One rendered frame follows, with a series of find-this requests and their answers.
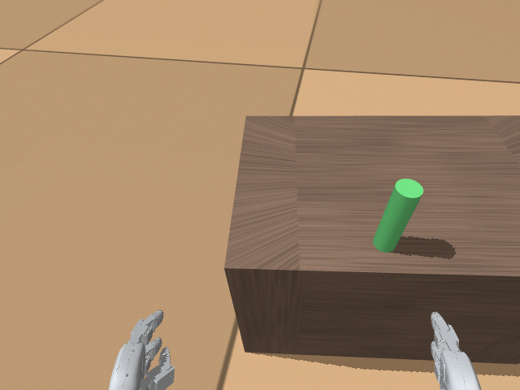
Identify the can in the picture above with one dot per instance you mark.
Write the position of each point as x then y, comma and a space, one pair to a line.
401, 205

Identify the right robot hand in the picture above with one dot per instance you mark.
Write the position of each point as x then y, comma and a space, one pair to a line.
453, 368

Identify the left robot hand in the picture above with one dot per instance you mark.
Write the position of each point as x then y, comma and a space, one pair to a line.
134, 358

